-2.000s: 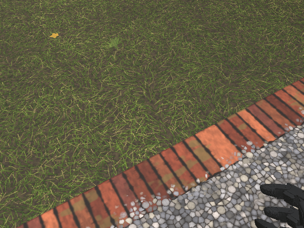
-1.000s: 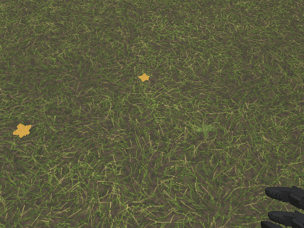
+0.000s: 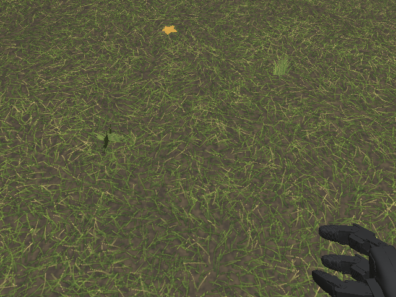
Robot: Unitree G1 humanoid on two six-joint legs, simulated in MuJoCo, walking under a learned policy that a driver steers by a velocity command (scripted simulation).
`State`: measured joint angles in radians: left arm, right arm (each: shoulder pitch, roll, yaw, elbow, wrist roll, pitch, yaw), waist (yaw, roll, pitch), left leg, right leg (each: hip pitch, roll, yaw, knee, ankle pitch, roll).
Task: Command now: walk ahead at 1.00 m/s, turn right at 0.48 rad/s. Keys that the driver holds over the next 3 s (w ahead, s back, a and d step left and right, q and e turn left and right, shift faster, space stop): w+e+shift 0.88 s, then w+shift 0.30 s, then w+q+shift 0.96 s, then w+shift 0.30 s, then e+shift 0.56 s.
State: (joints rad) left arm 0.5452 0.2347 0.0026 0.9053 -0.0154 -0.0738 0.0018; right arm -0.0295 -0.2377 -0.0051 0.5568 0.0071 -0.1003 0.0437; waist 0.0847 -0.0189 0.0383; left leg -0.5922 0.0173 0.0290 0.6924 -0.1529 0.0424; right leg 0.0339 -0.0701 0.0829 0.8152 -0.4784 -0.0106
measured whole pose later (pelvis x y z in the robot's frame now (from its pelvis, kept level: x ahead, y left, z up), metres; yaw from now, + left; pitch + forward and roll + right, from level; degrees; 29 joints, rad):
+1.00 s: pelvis +0.85 -0.21 +0.03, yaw -52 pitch +0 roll +3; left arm 0.27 0.32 0.06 0.68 -0.03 -0.04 0.00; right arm 0.24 -0.29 -0.07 0.70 -0.01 -0.11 0.02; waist -0.02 -0.04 0.05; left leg -0.30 -0.03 -0.01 0.52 -0.22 -0.02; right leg -0.44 0.01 0.08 1.34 -0.35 -0.07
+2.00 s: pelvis +1.44 -0.84 +0.02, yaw -21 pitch -2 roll +0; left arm 0.01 0.25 0.01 0.61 0.00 -0.13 0.01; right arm 0.44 -0.27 -0.06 0.73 0.02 -0.07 0.05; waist -0.07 0.00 0.08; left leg -0.29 -0.19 -0.05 0.60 -0.27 0.17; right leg -0.54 -0.04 0.18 1.15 -0.36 -0.02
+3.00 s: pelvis +2.06 -1.21 -0.16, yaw -26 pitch +1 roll +2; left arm 0.21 0.35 0.09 0.66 -0.02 0.09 0.02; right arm 0.07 -0.27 -0.07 0.70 -0.01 -0.01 -0.01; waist 0.01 0.01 0.06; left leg -0.33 0.07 0.15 0.48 -0.16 -0.01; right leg -0.55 -0.07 0.00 0.87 -0.29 0.04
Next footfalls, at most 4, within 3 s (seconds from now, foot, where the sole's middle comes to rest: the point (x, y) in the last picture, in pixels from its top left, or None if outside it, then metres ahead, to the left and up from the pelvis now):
0.42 right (262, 266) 0.56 -0.15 -0.74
0.86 left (269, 158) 1.01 -0.18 -0.74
1.34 right None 1.04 -0.71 -0.74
1.80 left None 1.50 -0.84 -0.74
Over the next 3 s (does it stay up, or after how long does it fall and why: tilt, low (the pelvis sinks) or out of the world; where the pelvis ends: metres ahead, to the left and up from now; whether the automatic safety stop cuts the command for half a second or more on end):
stays up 2.06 -1.21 -0.16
